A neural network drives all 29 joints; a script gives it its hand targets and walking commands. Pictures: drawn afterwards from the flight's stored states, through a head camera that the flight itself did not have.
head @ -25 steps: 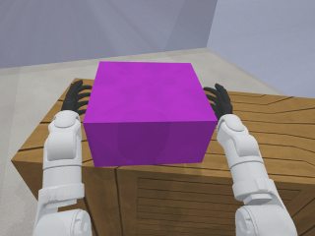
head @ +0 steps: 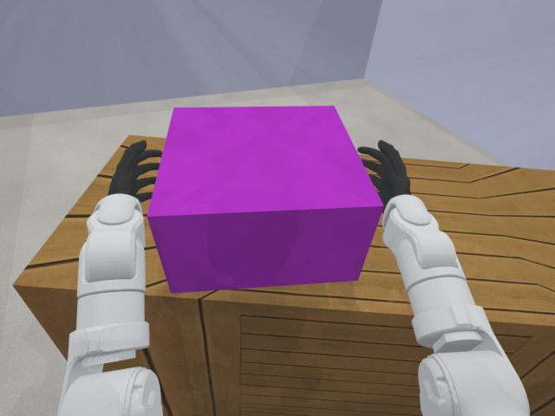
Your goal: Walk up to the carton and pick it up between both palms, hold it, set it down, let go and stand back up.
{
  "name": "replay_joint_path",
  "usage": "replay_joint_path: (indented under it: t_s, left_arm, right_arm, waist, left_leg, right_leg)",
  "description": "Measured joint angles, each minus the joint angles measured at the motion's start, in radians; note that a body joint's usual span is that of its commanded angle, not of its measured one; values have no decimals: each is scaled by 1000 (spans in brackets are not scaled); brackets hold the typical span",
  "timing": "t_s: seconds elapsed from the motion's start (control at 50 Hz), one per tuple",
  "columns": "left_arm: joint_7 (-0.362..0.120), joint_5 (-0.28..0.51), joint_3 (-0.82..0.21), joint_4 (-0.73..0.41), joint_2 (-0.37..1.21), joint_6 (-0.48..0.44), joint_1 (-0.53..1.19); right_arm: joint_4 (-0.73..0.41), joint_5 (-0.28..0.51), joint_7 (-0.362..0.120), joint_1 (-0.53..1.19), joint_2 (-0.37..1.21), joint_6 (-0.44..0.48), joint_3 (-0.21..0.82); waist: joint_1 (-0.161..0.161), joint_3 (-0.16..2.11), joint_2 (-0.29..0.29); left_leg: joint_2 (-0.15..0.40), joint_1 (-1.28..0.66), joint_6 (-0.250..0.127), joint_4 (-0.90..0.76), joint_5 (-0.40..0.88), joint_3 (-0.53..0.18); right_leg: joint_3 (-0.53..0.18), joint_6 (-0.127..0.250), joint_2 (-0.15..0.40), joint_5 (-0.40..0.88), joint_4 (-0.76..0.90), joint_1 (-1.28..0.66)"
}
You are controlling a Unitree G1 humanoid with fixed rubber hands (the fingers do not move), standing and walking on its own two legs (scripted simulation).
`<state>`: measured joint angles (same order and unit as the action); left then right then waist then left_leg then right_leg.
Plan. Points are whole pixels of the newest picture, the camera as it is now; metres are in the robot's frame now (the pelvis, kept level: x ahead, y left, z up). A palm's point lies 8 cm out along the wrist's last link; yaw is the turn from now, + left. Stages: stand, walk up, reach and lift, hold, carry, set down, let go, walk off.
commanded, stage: hold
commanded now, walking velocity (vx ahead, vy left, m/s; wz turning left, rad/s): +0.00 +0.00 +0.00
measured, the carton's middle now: (261, 189) +0.43 +0.01 +0.14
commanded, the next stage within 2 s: none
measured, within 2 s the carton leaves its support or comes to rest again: neither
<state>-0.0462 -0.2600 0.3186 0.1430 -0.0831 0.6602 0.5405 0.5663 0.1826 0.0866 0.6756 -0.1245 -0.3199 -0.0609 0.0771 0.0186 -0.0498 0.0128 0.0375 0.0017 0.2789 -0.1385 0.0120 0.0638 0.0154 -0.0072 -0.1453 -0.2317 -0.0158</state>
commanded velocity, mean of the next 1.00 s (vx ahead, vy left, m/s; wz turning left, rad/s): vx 0.00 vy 0.00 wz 0.00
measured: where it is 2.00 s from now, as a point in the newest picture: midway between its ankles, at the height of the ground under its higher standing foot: outside the picture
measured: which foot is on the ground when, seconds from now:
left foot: down 0.00-1.00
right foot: down 0.00-1.00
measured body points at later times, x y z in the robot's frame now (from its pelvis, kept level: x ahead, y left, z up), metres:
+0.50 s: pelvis +0.00 +0.00 +0.00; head -0.05 +0.02 +0.45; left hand +0.37 +0.20 +0.18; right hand +0.37 -0.17 +0.19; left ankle +0.02 +0.12 -0.75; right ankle +0.00 -0.11 -0.75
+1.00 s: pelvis -0.01 +0.00 +0.00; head -0.06 +0.03 +0.45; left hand +0.36 +0.20 +0.18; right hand +0.37 -0.17 +0.19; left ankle +0.02 +0.12 -0.75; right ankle +0.00 -0.11 -0.75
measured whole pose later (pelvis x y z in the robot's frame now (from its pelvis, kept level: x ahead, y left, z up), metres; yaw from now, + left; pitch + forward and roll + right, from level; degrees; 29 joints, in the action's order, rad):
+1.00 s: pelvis -0.01 +0.00 +0.00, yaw +0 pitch -6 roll +0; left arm -0.06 -0.27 0.32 0.16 -0.09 0.67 0.55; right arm 0.56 0.16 0.09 0.66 -0.10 -0.32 -0.08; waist 0.07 0.02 -0.05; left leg 0.01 0.04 0.00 0.28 -0.13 0.01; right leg 0.06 0.01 0.00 -0.15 -0.25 -0.01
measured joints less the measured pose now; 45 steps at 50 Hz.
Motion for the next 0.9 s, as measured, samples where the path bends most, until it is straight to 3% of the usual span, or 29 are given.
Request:
replay_joint_path:
  t_s: [0.1, 0.26, 0.9]
  left_arm:
    - [-19, -1, 6, -48, 0, 5, -44]
    - [-24, 5, -1, -75, 3, 11, -63]
    - [-14, -7, 7, 12, -4, 9, 4]
  right_arm:
    - [-63, 29, 21, -46, 6, -10, 31]
    - [-119, 18, 24, -88, 21, -23, 17]
    - [-11, -18, 0, -14, 24, -6, -23]
  waist:
    - [14, -10, -4]
    - [12, -15, -1]
    - [-2, -2, -5]
  left_leg:
    - [0, -15, 3, 8, -10, -11]
    - [-3, -9, 1, 12, -9, -14]
    - [-5, -2, -2, 6, 4, -5]
  right_leg:
    - [9, 2, -2, -7, 5, -24]
    - [10, 0, 1, -10, -6, -16]
    - [-3, -1, 3, -3, -19, 4]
